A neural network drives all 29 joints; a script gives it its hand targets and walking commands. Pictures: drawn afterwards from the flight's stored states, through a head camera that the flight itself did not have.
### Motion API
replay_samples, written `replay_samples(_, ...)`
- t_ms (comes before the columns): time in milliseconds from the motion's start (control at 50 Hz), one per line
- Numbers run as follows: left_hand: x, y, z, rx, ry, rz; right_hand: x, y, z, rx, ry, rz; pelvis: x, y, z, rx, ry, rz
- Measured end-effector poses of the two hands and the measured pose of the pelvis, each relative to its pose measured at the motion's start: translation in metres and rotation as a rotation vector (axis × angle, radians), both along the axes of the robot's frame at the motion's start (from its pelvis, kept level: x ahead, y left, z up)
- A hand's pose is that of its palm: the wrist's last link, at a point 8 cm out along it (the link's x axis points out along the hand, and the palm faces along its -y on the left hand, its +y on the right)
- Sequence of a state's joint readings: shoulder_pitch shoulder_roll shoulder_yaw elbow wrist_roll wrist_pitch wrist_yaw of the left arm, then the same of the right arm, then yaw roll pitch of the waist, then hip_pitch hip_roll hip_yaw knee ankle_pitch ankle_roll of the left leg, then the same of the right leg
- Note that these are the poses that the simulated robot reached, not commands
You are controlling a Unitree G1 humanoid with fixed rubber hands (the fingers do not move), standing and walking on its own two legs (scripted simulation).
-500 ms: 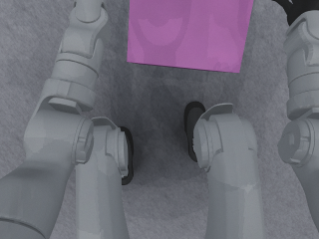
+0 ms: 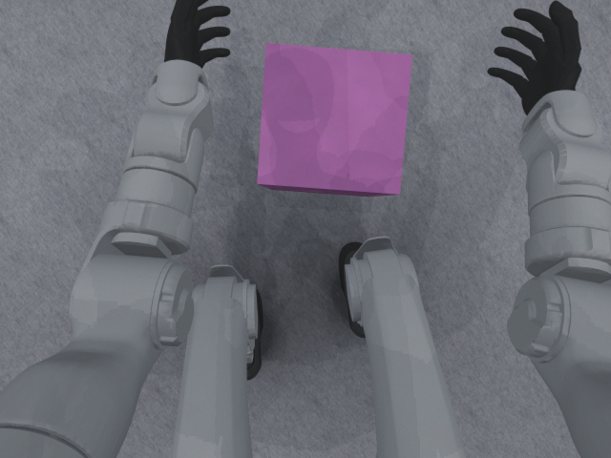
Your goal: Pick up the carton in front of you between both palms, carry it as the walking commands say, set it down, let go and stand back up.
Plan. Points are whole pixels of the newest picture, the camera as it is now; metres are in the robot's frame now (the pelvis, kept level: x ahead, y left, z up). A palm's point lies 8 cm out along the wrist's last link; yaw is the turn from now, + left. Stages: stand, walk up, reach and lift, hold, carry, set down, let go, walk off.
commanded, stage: set down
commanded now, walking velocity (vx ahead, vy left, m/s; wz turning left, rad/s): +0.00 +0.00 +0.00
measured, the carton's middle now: (328, 135) +0.48 -0.10 -0.37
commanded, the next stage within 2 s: let go in 0.40 s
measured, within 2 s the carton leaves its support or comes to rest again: neither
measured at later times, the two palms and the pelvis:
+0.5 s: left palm out of the picture +0.53 +0.07 +0.04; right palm out of the picture +0.44 -0.32 +0.04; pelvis +0.03 -0.01 +0.13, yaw -2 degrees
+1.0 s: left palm out of the picture +0.39 +0.14 +0.15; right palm out of the picture +0.31 -0.29 +0.16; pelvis +0.09 -0.02 +0.24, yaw -4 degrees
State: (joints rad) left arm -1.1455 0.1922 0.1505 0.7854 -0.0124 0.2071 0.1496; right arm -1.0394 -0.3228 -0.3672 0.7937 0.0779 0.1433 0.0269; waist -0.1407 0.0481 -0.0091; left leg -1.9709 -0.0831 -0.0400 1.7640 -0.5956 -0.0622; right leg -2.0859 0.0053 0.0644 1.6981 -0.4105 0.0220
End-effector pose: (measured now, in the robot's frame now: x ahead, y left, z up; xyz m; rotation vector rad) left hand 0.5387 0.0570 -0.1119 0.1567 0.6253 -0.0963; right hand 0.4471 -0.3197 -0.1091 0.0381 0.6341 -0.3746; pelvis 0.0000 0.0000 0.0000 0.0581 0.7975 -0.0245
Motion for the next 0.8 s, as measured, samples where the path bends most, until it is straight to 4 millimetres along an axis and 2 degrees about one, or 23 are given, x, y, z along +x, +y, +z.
replay_samples(340, -0.003, 0.002, 0.109, 0.003, -0.003, -0.007, -0.005, -0.006, 0.109, 0.001, -0.007, 0.02, 0.024, -0.002, 0.096, -0.009, -0.006, -0.023)
replay_samples(500, -0.01, 0.008, 0.148, 0.027, 0.009, 0.003, -0.009, -0.003, 0.146, -0.006, 0.016, 0.057, 0.031, -0.007, 0.135, -0.009, -0.035, -0.027)
replay_samples(580, -0.029, 0.018, 0.163, 0.064, 0.028, 0.031, -0.022, 0.001, 0.158, -0.024, 0.062, 0.114, 0.038, -0.011, 0.155, -0.008, -0.063, -0.027)
replay_samples(660, -0.06, 0.031, 0.179, 0.097, 0.059, 0.064, -0.044, 0.005, 0.174, -0.045, 0.117, 0.179, 0.048, -0.016, 0.176, -0.007, -0.116, -0.029)
replay_samples(800, -0.105, 0.052, 0.215, 0.104, 0.092, 0.078, -0.084, 0.006, 0.215, -0.063, 0.161, 0.235, 0.068, -0.024, 0.21, -0.019, -0.242, -0.037)
